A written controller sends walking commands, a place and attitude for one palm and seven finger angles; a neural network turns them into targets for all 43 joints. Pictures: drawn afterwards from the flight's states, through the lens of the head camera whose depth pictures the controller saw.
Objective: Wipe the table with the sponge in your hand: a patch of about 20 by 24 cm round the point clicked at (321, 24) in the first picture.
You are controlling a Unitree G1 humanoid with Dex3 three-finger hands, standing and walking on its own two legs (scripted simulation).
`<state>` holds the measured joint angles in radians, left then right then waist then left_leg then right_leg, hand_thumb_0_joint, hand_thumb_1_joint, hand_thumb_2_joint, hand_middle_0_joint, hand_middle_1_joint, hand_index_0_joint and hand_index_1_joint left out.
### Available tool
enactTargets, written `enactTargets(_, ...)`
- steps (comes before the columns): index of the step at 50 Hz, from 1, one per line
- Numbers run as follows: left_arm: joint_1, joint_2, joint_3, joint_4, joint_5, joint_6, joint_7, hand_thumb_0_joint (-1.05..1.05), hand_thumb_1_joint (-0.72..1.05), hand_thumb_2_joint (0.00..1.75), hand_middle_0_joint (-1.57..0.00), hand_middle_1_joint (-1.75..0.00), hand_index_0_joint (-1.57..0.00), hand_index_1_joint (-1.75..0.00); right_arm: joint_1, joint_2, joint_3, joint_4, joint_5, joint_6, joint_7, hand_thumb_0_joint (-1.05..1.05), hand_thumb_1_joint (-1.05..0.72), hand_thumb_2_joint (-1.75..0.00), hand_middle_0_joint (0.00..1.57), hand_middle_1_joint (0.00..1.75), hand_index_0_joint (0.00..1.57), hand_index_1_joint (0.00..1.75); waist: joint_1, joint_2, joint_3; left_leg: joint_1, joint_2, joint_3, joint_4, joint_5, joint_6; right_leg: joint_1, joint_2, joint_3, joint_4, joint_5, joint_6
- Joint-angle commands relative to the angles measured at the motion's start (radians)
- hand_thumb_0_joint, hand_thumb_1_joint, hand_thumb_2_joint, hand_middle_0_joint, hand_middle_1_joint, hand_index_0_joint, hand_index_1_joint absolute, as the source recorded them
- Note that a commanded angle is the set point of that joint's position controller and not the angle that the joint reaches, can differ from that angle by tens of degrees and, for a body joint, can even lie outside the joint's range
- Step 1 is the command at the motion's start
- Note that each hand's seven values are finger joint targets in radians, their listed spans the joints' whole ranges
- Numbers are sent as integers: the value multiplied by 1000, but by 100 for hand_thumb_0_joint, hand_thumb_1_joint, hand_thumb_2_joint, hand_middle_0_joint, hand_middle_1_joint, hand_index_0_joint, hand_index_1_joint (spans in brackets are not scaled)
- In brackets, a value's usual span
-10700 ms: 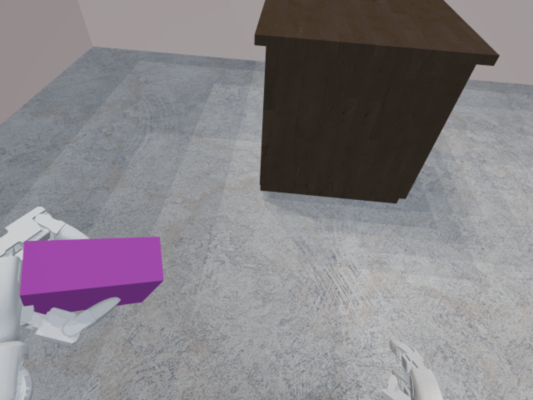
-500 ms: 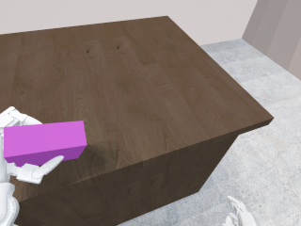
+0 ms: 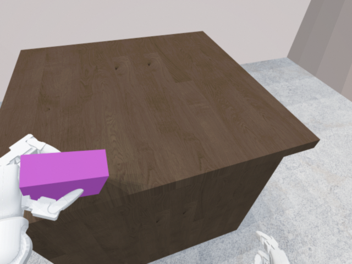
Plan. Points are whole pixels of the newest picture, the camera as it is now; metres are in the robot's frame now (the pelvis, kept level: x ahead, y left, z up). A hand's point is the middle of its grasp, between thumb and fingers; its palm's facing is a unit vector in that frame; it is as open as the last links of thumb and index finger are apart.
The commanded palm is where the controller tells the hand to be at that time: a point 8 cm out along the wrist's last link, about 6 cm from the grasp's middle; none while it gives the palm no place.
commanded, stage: come to a stop and stand still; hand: left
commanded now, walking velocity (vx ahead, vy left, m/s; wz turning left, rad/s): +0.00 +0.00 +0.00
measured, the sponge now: (78, 176) +0.23 +0.21 +0.14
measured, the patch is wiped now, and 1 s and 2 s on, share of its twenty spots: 0.00 0.00 0.00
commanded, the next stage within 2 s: look again from close up in 0.06 s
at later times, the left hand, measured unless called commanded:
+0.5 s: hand (60, 158) +0.26 +0.25 +0.15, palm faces +0.29 -0.88 -0.36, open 9.5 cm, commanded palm +0.20 +0.29 +0.17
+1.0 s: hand (69, 162) +0.24 +0.22 +0.16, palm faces +0.27 -0.83 -0.48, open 9.5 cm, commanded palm +0.18 +0.26 +0.17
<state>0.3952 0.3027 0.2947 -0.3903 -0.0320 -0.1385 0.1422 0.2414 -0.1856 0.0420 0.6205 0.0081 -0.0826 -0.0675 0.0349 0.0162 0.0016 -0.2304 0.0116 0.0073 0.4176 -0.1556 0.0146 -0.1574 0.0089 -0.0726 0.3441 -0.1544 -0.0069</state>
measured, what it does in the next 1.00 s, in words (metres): stands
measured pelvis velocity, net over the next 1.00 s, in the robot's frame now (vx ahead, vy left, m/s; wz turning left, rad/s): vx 0.00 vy -0.01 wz -0.06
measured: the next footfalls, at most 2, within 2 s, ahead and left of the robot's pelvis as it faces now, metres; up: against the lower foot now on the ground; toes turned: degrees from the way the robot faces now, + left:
left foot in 1.26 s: -0.03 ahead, +0.09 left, +0.00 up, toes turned -2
right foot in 1.48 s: -0.02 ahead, -0.09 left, +0.00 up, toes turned -1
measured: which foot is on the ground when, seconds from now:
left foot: down 0.00-1.00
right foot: down 0.00-1.00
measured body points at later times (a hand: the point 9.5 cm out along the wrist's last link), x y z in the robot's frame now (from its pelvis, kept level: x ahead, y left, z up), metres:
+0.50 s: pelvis +0.03 +0.02 +0.00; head +0.05 +0.04 +0.45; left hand +0.23 +0.30 +0.17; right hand +0.19 -0.22 -0.08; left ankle +0.05 +0.11 -0.74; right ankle +0.02 -0.11 -0.74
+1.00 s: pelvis +0.00 -0.01 -0.01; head +0.08 +0.01 +0.43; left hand +0.22 +0.27 +0.19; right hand +0.19 -0.21 -0.09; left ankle +0.05 +0.10 -0.74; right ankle +0.02 -0.11 -0.74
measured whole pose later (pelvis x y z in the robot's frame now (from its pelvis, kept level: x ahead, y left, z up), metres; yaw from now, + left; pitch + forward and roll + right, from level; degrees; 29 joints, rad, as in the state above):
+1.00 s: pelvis +0.00 -0.01 -0.01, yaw -3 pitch +1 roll -2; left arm 0.45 0.42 0.44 -0.62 -0.06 -0.24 0.07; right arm 0.14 -0.16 0.02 0.50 0.00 -0.12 0.00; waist 0.04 0.00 0.17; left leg -0.36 0.07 0.04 0.61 -0.25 0.01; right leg -0.29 0.04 -0.08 0.50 -0.22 -0.03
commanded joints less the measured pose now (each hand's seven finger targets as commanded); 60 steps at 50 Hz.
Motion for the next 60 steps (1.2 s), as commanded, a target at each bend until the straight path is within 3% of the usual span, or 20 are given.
enactTargets(1,-105,194,111,-248,-6,-79,14,0,10,130,-120,-160,-120,-160,-130,-130,-59,-175,3,-61,-1,0,-90,-90,20,30,20,30,-20,65,-34,-94,36,-72,-164,-284,-12,52,-23,77,-68,-175,12)
enactTargets(7,-7,214,149,-259,-20,-83,9,0,10,130,-120,-160,-120,-160,-129,-128,-61,-181,7,-51,7,0,-90,-90,20,30,20,30,-18,29,-50,-89,33,-56,-115,-170,-15,66,-38,82,-68,-124,8)
enactTargets(8,-1078,1063,728,-567,135,-192,-5,0,10,130,-120,-160,-120,-160,-37,-164,-63,-187,-38,-97,7,0,-90,-90,20,30,20,30,2,-145,106,-157,75,-12,75,-6,19,-160,-121,160,-142,61,70)
enactTargets(9,-501,423,309,29,42,-156,-48,0,10,130,-120,-160,-120,-160,-85,-40,-24,-103,-7,-96,8,0,-90,-90,20,30,20,30,-24,-135,-128,17,4,-21,43,51,26,-107,-159,131,-49,0,-28)
enactTargets(10,-245,332,261,-62,-26,-131,-29,0,10,130,-120,-160,-120,-160,-160,-113,-76,-167,19,-100,13,0,-90,-90,20,30,20,30,21,80,-108,85,28,-6,10,30,0,-82,-101,137,-23,-6,-41)
enactTargets(12,-166,242,159,-32,-19,-140,-51,0,10,130,-120,-160,-120,-160,-80,-144,-89,-176,12,-116,29,0,-90,-90,20,30,20,30,8,157,-154,37,30,2,13,-43,-4,-28,-109,178,-5,-24,-37)
enactTargets(15,21,149,75,-167,-30,-140,-57,0,10,130,-120,-160,-120,-160,-134,-129,-74,-189,24,-124,58,0,-90,-90,20,30,20,30,13,107,-135,49,49,-5,-29,-89,6,-29,-79,129,0,-84,-15)
enactTargets(19,2,243,155,-247,-8,-128,-39,0,10,130,-120,-160,-120,-160,-143,-143,-77,-213,12,-127,46,0,-90,-90,20,30,20,30,8,-115,-65,-16,42,-13,-38,-153,3,-51,-56,113,-43,-158,-1)
enactTargets(21,-37,283,214,-268,-6,-130,-24,0,10,130,-120,-160,-120,-160,-149,-144,-75,-211,5,-121,29,0,-90,-90,20,30,20,30,-2,-111,-73,5,47,-23,-49,-114,7,-53,-52,89,-19,-133,0)
enactTargets(26,-124,236,194,-251,-7,-144,-16,0,10,130,-120,-160,-120,-160,-133,-137,-74,-193,2,-120,18,0,-90,-90,20,30,20,30,-7,111,-86,46,72,-40,-68,86,12,-9,-35,60,71,68,0)
enactTargets(29,-114,221,174,-259,-4,-143,-23,0,10,130,-120,-160,-120,-160,-111,-133,-79,-199,4,-120,28,0,-90,-90,20,30,20,30,-2,85,-118,106,98,-37,-2,411,1,-3,-27,52,95,191,5)
enactTargets(32,-104,196,136,-335,2,-136,-35,0,10,130,-120,-160,-120,-160,-103,-132,-85,-211,0,-118,51,0,-90,-90,20,30,20,30,-7,134,-148,203,148,-53,20,686,-2,-73,-8,29,168,50,6)
enactTargets(37,-48,205,156,-429,1,-132,-37,0,10,130,-120,-160,-120,-160,-112,-125,-89,-240,-6,-115,79,0,-90,-90,20,30,20,30,-3,161,-169,227,199,-66,70,736,10,-97,-10,13,141,-44,-1)
enactTargets(45,87,263,277,-397,-28,-143,-49,0,10,130,-120,-160,-120,-160,-126,-111,-92,-261,2,-94,66,0,-90,-90,20,30,20,30,0,113,-174,73,205,-49,116,565,22,-29,-32,25,164,130,-17)
enactTargets(48,79,249,264,-407,-45,-156,-62,0,10,130,-120,-160,-120,-160,-111,-111,-97,-260,-3,-92,58,0,-90,-90,20,30,20,30,-4,76,-179,-13,186,-39,155,359,25,1,-62,59,143,200,-21)
enactTargets(51,84,249,245,-375,-47,-158,-55,0,10,130,-120,-160,-120,-160,-93,-90,-103,-238,1,-97,42,0,-90,-90,20,30,20,30,-12,-188,-192,-85,-12,70,413,-159,-38,-43,-251,248,14,530,-118)
enactTargets(53,71,264,251,-407,-41,-166,-43,0,10,130,-120,-160,-120,-160,-117,-79,-104,-220,-4,-109,33,0,-90,-90,20,30,20,30,19,-239,-165,-215,-40,-21,683,-397,-40,-78,-386,367,-52,405,-224)
enactTargets(55,92,254,241,-397,-25,-163,-28,0,10,130,-120,-160,-120,-160,-173,-62,-75,-201,-15,-116,28,0,-90,-90,20,30,20,30,12,-127,-118,-251,-7,-45,590,-396,-44,-79,-362,348,-21,370,-241)
enactTargets(56,135,231,233,-372,-23,-149,-11,0,10,130,-120,-160,-120,-160,-141,-60,-70,-190,-26,-101,27,0,-90,-90,20,30,20,30,3,-121,-160,-231,5,-14,495,-361,-41,-6,-317,276,28,352,-210)
enactTargets(60,99,242,228,-358,-11,-126,32,0,10,130,-120,-160,-120,-160,-108,-103,-82,-165,-13,-97,7,0,-90,-90,20,30,20,30,-24,-85,-210,9,-40,55,72,-193,-8,-44,-253,241,10,11,-116)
